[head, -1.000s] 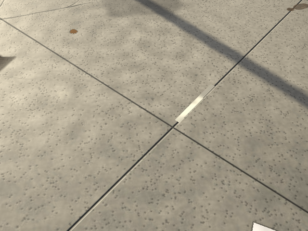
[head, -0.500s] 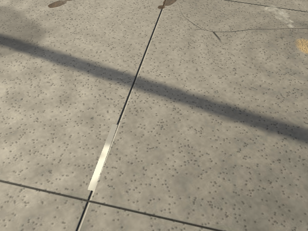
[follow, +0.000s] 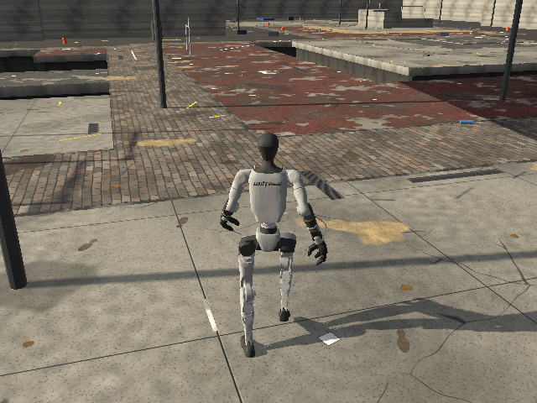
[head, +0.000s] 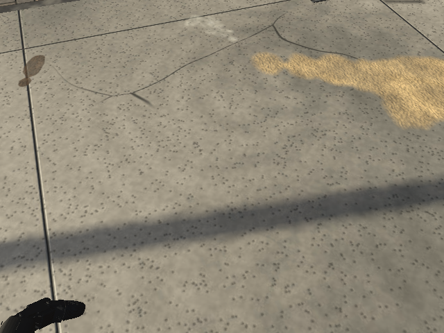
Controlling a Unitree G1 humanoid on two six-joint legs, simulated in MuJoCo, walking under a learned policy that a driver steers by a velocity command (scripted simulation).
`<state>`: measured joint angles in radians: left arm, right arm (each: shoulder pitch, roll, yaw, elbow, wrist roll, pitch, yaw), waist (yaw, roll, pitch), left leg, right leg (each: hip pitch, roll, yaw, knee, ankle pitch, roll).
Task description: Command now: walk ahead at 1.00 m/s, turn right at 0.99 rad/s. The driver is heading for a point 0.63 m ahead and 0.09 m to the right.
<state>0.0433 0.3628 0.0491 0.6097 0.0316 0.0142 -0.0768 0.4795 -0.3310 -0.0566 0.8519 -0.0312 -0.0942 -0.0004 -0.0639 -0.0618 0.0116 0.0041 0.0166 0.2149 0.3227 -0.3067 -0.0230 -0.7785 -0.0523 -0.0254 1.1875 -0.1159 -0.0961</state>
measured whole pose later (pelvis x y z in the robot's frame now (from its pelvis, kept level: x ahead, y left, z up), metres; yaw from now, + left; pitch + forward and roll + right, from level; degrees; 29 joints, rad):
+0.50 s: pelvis +0.41 -0.04 +0.00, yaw -21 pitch +1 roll -1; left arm 0.37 0.28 0.04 0.85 0.00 -0.06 -0.01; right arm 0.10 -0.25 0.00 0.67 -0.03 -0.04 0.01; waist 0.07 0.02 0.11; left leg -0.66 0.08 0.01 0.68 0.03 0.00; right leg -0.02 0.18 0.02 0.34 -0.30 -0.16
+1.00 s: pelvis +0.55 -0.06 +0.00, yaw -23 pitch -1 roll +0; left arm 0.25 0.21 0.00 0.95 0.03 0.04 0.03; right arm 0.25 -0.23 -0.01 0.88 -0.01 0.03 -0.01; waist -0.01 0.02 0.01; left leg -0.34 -0.04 0.07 0.43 -0.10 0.07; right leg -0.22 0.02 0.03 0.51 -0.28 -0.03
